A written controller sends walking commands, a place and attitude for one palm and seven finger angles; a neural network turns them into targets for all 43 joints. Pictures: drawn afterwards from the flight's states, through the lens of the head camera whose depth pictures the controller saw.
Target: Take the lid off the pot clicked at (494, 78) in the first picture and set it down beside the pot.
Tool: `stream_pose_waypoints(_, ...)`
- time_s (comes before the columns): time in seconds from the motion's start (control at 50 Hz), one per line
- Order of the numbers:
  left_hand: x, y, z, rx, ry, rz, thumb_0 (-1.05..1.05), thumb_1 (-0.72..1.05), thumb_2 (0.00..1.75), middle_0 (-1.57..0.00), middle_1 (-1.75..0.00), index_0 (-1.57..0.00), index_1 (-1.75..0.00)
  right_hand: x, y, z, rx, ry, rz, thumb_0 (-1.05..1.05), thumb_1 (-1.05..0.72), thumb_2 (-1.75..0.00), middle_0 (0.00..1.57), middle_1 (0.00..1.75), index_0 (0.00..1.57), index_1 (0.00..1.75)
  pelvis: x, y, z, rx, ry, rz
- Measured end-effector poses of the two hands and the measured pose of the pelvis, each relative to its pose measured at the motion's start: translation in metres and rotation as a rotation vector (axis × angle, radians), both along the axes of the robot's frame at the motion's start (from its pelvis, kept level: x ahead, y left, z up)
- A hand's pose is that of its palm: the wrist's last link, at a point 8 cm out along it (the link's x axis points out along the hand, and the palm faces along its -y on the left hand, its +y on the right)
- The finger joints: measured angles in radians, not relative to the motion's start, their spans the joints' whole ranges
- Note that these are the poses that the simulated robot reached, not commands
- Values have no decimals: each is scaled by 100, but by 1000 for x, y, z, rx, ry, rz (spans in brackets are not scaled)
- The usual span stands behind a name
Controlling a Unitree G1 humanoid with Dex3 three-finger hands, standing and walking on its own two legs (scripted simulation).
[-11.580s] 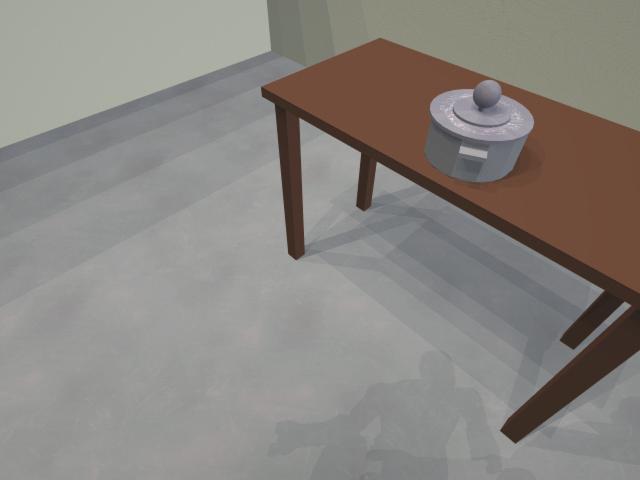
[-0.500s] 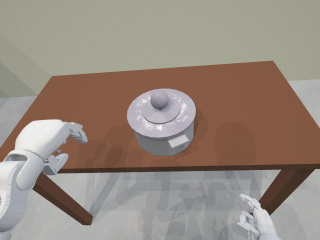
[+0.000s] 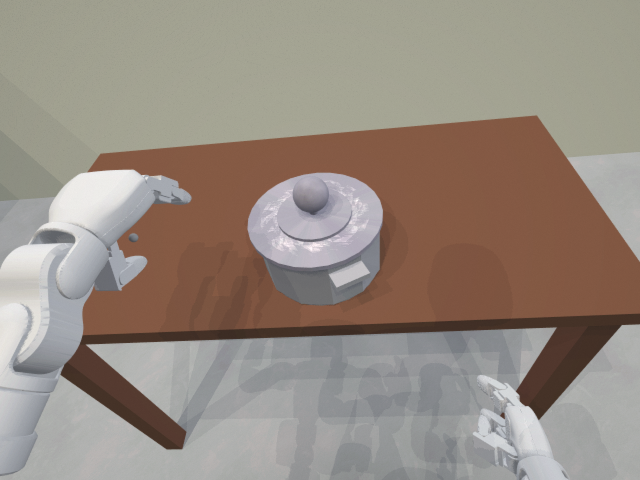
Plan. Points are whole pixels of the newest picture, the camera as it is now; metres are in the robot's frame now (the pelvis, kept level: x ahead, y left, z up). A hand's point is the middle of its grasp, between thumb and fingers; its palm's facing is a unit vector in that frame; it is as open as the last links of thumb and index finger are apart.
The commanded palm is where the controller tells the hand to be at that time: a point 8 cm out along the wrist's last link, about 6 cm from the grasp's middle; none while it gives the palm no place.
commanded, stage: move the open hand above the knob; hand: left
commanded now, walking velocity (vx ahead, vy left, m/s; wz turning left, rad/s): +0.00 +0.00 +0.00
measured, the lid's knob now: (310, 194) +0.47 +0.07 +0.11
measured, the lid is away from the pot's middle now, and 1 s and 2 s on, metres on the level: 0.00 0.00 0.00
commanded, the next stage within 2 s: none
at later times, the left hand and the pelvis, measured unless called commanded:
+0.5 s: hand (190, 209) +0.36 +0.19 +0.19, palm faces -0.04 -0.07 -1.00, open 10.5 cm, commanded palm +0.33 +0.19 +0.25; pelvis +0.01 +0.00 +0.00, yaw +0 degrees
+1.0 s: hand (234, 190) +0.39 +0.14 +0.19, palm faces -0.01 -0.11 -0.99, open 10.5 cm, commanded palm +0.36 +0.15 +0.25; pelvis +0.02 +0.00 +0.00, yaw -1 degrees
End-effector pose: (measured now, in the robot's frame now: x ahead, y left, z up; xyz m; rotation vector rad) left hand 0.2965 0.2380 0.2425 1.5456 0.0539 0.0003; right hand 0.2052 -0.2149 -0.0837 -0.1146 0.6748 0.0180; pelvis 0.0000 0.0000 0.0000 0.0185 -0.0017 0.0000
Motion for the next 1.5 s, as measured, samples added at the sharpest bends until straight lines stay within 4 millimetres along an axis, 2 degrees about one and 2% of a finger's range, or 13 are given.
stream_pose_waypoints(0.2,20,-22,2,-16,14,-40,0,-41,160,-84,-9,-84,-8,2,-6,-4,11,22,-6,1,-90,-90,19,30,20,30,6,-4,-1,2,14,-2)
stream_pose_waypoints(0.38,38,-33,-1,-38,19,-50,0,-41,160,-84,-8,-84,-8,4,-8,-8,14,47,-13,1,-90,-90,19,30,20,30,11,-4,-1,3,21,-2)
stream_pose_waypoints(0.84,67,-80,2,-77,-36,-160,0,-41,160,-84,-9,-84,-8,15,8,-8,56,76,4,1,-90,-90,19,30,20,30,20,2,-2,5,31,-9)
stream_pose_waypoints(1.06,78,-96,1,-86,-36,-180,0,-41,160,-84,-9,-84,-8,13,3,-9,54,96,-15,1,-90,-90,19,30,20,30,21,2,-2,6,31,-13)
stream_pose_waypoints(1.5,115,-146,5,-84,-25,-219,0,-41,160,-84,-9,-84,-8,-2,-8,-16,56,146,-67,1,-90,-90,19,30,20,29,24,-2,-1,10,37,-18)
